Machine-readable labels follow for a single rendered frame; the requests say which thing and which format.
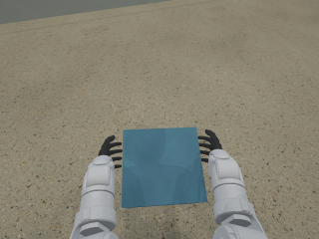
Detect right robot forearm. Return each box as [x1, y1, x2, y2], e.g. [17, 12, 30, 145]
[207, 148, 267, 237]

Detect carton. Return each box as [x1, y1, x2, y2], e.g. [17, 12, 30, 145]
[122, 126, 208, 208]

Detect robot left hand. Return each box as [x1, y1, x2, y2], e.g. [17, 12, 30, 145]
[98, 135, 123, 168]

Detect robot right hand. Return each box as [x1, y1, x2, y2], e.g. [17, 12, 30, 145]
[197, 129, 222, 163]

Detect left robot forearm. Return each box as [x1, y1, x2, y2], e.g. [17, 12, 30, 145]
[70, 155, 117, 239]

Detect right robot upper arm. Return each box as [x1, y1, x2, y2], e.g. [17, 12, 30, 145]
[212, 223, 267, 239]

